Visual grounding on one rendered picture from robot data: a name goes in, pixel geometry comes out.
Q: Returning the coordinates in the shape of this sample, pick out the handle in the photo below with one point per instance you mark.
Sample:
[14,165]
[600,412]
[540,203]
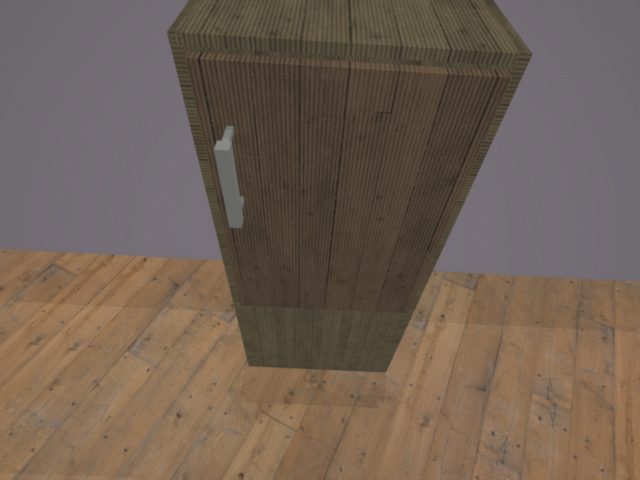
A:
[228,178]

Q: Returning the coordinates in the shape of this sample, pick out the cupboard door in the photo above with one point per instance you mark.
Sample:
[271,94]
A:
[350,171]

